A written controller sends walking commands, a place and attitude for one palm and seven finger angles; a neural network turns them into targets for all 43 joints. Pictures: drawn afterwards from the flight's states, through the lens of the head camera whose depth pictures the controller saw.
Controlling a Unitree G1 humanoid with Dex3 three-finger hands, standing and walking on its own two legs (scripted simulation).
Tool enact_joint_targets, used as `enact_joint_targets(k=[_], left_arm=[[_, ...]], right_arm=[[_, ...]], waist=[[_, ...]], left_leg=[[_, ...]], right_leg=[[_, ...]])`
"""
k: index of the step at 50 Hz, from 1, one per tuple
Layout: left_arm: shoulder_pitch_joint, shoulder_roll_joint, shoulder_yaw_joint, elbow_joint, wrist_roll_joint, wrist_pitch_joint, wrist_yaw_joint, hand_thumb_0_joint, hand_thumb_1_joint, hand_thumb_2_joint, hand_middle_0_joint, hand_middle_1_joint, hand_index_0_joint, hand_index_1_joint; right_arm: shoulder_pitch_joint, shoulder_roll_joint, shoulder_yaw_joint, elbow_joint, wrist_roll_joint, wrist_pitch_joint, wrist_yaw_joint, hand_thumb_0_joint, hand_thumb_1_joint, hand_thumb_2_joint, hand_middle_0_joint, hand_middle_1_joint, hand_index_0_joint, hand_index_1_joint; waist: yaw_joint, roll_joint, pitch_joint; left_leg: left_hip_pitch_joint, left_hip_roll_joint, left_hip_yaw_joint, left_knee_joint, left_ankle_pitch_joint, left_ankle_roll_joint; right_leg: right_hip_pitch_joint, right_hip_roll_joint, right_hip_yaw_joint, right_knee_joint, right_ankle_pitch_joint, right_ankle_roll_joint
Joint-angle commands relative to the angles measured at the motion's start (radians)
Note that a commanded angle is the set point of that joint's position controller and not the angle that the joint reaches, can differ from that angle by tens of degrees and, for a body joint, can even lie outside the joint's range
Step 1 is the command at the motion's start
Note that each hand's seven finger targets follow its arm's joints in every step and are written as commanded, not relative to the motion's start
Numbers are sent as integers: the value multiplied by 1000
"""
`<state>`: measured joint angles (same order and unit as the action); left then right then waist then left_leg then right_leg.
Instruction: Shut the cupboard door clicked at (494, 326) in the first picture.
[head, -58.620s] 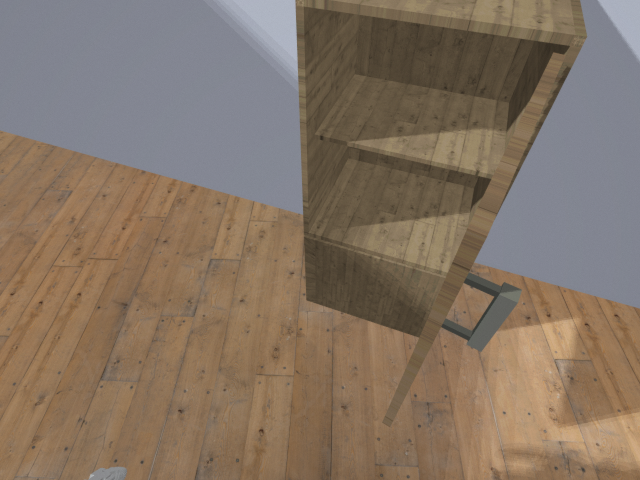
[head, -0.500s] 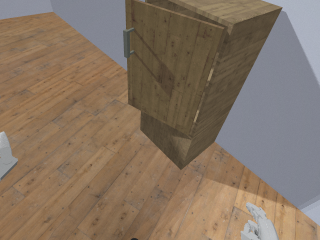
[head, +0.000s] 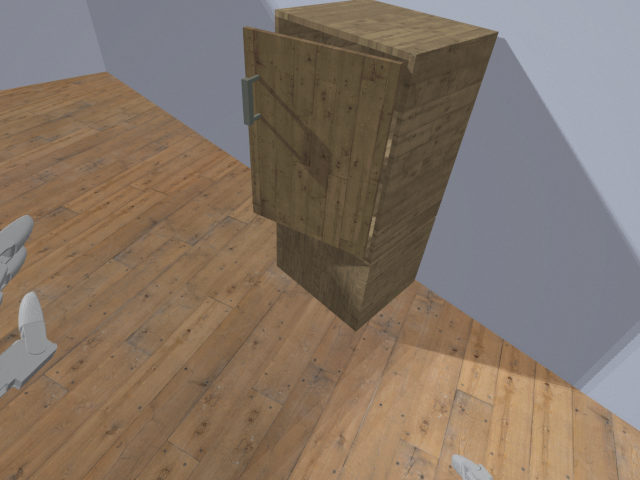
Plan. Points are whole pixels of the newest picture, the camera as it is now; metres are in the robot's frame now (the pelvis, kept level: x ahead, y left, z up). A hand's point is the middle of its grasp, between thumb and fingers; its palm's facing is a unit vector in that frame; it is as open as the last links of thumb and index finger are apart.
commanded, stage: stop stepping back and stand still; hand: left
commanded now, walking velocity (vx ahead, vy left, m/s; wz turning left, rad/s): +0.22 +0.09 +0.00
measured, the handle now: (252, 99) +1.05 +0.18 +0.05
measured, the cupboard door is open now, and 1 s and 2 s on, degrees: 16 16 16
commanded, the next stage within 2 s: let the arm hang, fingers relaxed in 0.98 s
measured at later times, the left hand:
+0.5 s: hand out of the picture +0.17 +0.31 +0.18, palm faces +0.53 -0.73 -0.43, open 7.5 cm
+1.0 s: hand out of the picture +0.20 +0.34 +0.16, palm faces +0.42 -0.77 -0.48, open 7.4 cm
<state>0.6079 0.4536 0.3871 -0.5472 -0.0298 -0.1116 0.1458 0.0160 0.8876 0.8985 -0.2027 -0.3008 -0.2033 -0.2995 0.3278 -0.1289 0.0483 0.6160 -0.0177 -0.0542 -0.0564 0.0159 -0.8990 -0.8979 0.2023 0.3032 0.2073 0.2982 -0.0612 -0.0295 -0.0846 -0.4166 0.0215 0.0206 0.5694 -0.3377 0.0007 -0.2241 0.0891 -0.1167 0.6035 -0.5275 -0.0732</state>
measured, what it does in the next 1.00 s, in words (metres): steps on the spot: right foot, then left foot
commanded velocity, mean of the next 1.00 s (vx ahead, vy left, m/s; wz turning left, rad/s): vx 0.05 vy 0.01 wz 0.00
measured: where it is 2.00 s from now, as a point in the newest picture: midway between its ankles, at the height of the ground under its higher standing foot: outside the picture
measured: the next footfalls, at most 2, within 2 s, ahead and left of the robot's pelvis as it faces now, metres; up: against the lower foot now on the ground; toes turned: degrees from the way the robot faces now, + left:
right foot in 0.02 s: +0.03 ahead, -0.05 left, +0.00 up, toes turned -1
left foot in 0.40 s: +0.03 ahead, +0.17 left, +0.00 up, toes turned +5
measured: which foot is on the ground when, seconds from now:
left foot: down 0.00-0.00, up 0.02-0.38, down 0.40-1.00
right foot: up 0.00-0.00, down 0.02-1.00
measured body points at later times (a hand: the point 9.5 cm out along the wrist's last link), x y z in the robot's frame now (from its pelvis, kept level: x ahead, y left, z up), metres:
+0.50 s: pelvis -0.02 +0.03 -0.01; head -0.05 +0.04 +0.44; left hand +0.13 +0.34 +0.20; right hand +0.14 -0.21 -0.08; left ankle -0.03 +0.17 -0.73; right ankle -0.01 -0.05 -0.73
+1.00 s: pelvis +0.01 +0.07 +0.00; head +0.02 +0.08 +0.45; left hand +0.17 +0.37 +0.19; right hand +0.18 -0.16 -0.07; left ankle -0.01 +0.16 -0.73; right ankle -0.01 -0.05 -0.73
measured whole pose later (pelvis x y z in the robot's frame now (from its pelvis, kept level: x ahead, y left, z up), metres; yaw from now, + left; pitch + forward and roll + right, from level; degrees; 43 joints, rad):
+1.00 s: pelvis +0.01 +0.07 +0.00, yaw +2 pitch +1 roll -1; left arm 0.58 0.44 0.43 -0.50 -0.04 -0.19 0.16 0.01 0.88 0.90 -0.21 -0.30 -0.21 -0.30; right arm 0.19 -0.18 0.02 0.58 0.01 -0.04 -0.07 0.01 -0.90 -0.90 0.20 0.30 0.21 0.30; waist -0.03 -0.01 -0.01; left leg -0.25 0.02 0.06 0.53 -0.30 0.02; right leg -0.23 0.01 -0.05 0.48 -0.27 0.00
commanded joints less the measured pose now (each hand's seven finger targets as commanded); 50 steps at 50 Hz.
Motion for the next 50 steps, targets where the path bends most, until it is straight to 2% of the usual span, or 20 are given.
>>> enact_joint_targets(k=[1,2,4,6,8,13,17,18,20,21,22,25,26,28,29,31,33,36,44,50], left_arm=[[-238,318,302,-253,-10,-115,31,0,900,900,-200,-300,-200,-300],[-204,241,256,-125,-6,-121,40,0,900,900,-200,-300,-200,-300],[-184,168,173,-31,-2,-109,27,0,900,900,-200,-300,-200,-300],[-191,137,120,16,2,-122,25,0,900,900,-200,-300,-200,-300],[-232,129,93,21,11,-130,33,0,900,900,-200,-300,-200,-300],[-248,147,93,-79,19,-127,59,0,900,900,-200,-300,-200,-300],[-238,164,134,-139,12,-131,79,0,900,900,-200,-300,-200,-300],[-240,162,134,-159,6,-137,79,0,900,900,-200,-300,-200,-300],[-218,159,151,-177,6,-144,75,0,900,900,-200,-300,-200,-300],[-202,173,166,-132,5,-144,65,0,900,900,-200,-300,-200,-300],[-196,167,168,-118,12,-134,59,0,900,900,-200,-300,-200,-300],[-159,154,163,-98,15,-131,49,0,900,900,-200,-300,-200,-300],[-125,137,158,-73,6,-127,45,0,900,900,-200,-300,-200,-300],[-108,136,148,-74,-3,-126,45,0,900,900,-200,-300,-200,-300],[-109,138,147,-58,-3,-122,51,0,900,900,-200,-300,-200,-300],[-143,146,148,-92,2,-135,56,0,900,900,-200,-300,-200,-300],[-132,155,160,-120,1,-141,59,0,900,900,-200,-300,-200,-300],[-132,159,160,-151,1,-141,47,0,900,900,-200,-300,-200,-300],[-29,147,178,-126,-12,-140,38,0,900,900,-200,-300,-200,-300],[-23,144,178,-140,-22,-137,35,0,900,900,-200,-300,-200,-300]], right_arm=[[-180,-197,-91,-93,-13,-53,-11,0,-900,-900,200,300,200,300],[-160,-162,-94,-89,-7,-58,-16,0,-900,-900,200,300,200,300],[-161,-191,-105,-104,14,-50,-23,0,-900,-900,200,300,200,300],[-184,-199,-96,-96,14,-51,-32,0,-900,-900,200,300,200,300],[-179,-198,-92,-88,12,-59,-38,0,-900,-900,200,300,200,300],[-174,-189,-94,-113,4,-89,-58,0,-900,-900,200,300,200,300],[-159,-189,-93,-122,1,-95,-66,0,-900,-900,200,300,200,300],[-157,-201,-98,-129,8,-96,-68,0,-900,-900,200,300,200,300],[-170,-236,-105,-144,16,-91,-60,0,-900,-900,200,300,200,300],[-181,-205,-93,-121,14,-89,-53,0,-900,-900,200,300,200,300],[-190,-199,-88,-120,9,-89,-50,0,-900,-900,200,300,200,300],[-183,-194,-81,-122,20,-97,-37,0,-900,-900,200,300,200,300],[-175,-195,-84,-125,24,-95,-29,0,-900,-900,200,300,200,300],[-156,-185,-90,-125,28,-79,-12,0,-900,-900,200,300,200,300],[-156,-184,-89,-119,31,-70,-5,0,-900,-900,200,300,200,300],[-172,-176,-77,-121,26,-64,-6,0,-900,-900,200,300,200,300],[-174,-177,-77,-122,21,-57,-17,0,-900,-900,200,300,200,300],[-197,-184,-74,-139,19,-54,-29,0,-900,-900,200,300,200,300],[-167,-185,-85,-153,29,-47,-19,0,-900,-900,200,300,200,300],[-178,-183,-81,-174,32,-32,-25,0,-900,-900,200,300,200,300]], waist=[[35,-62,90],[28,-49,14],[34,1,109],[46,30,156],[51,-15,130],[64,-138,68],[52,-24,25],[47,36,20],[53,256,24],[51,296,25],[46,331,89],[52,175,110],[52,91,87],[42,-88,27],[43,-116,19],[45,-73,3],[42,-25,-49],[53,157,-41],[44,119,-108],[44,124,-66]], left_leg=[[-374,11,-26,660,-33,-28],[-363,43,-50,672,-21,-22],[-316,58,-34,635,42,-19],[-321,63,-11,572,77,-16],[-291,59,21,474,76,-10],[-36,25,112,156,-6,11],[185,4,129,-86,-17,23],[231,36,68,-164,-38,42],[297,231,-231,-246,113,119],[213,269,-236,-291,21,125],[77,263,-216,-322,-86,124],[-42,161,-71,-196,-52,70],[-51,111,-27,-133,-34,47],[-33,21,40,91,21,2],[-63,9,28,155,-11,-10],[-22,26,-8,60,-42,-4],[141,25,-4,-109,223,6],[213,142,-116,-154,531,40],[173,99,-38,-87,582,1],[112,101,-47,-136,450,2]], right_leg=[[-25,-468,577,-461,-37,-194],[-11,-451,554,-460,-286,-178],[-169,-395,515,-478,-385,-126],[-144,-380,451,-484,-277,-95],[-61,-360,368,-462,-163,-70],[-70,-341,307,-433,-200,-78],[-83,-272,245,-301,-132,-48],[-85,-241,231,-207,-45,-20],[-185,-100,107,63,180,55],[-166,-101,74,80,90,74],[-98,-101,68,82,103,73],[73,-114,109,-126,273,69],[94,-138,182,-156,307,48],[89,-301,418,-265,379,-30],[115,-356,466,-282,454,-70],[142,-358,374,-222,604,-77],[126,-257,226,-118,671,-3],[63,-131,113,-59,566,73],[182,-156,126,-89,759,52],[169,-147,122,-103,663,61]])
